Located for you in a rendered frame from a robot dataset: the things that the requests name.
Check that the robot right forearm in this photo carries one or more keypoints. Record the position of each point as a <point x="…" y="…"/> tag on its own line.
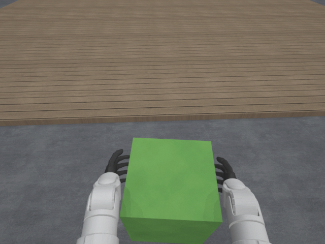
<point x="244" y="215"/>

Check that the robot left forearm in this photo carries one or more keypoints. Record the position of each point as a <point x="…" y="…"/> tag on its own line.
<point x="102" y="211"/>

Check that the robot left hand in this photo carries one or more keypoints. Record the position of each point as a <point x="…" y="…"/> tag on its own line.
<point x="113" y="165"/>

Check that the carton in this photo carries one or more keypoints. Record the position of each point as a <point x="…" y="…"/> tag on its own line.
<point x="171" y="193"/>

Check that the robot right hand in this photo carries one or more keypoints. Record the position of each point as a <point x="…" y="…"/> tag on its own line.
<point x="227" y="171"/>

